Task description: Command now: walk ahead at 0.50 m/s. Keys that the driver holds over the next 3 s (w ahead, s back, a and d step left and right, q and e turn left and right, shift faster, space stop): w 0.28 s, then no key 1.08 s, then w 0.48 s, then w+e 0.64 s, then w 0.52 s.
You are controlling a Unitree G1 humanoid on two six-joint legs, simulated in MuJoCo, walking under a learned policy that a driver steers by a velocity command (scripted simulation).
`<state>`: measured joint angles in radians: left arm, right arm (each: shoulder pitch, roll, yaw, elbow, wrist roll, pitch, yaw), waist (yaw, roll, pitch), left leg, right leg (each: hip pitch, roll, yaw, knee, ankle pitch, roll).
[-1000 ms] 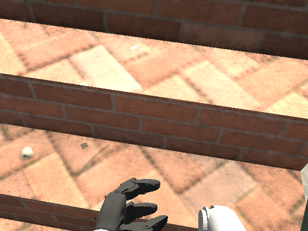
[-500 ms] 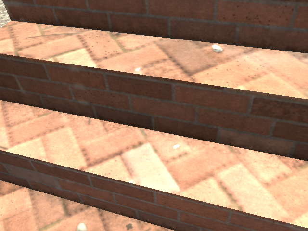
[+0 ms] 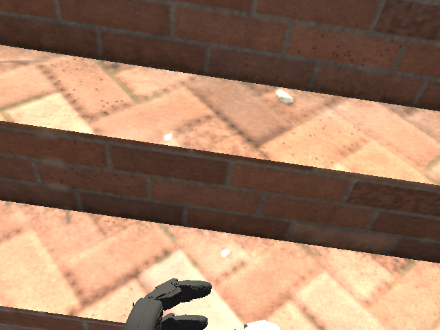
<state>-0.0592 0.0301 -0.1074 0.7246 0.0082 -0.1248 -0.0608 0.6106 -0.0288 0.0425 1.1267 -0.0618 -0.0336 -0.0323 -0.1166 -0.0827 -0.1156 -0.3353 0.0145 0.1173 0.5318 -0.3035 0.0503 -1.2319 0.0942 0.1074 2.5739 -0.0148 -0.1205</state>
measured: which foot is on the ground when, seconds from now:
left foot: down 0.00-0.34, up 0.36-0.82, down 0.84-1.00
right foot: up 0.00-0.32, down 0.34-0.82, up 0.84-1.00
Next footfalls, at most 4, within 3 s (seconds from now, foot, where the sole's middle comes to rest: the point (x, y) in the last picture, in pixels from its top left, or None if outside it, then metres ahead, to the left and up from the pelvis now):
0.34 right None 0.18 -0.17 -0.53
0.84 left None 0.02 0.22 -0.77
1.32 right None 0.00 0.01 -0.77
1.86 left None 0.08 0.34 -0.77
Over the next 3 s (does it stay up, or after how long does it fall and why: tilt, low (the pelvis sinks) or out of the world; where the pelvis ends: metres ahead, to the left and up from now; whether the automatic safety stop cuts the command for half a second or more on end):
stays up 0.17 0.23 0.23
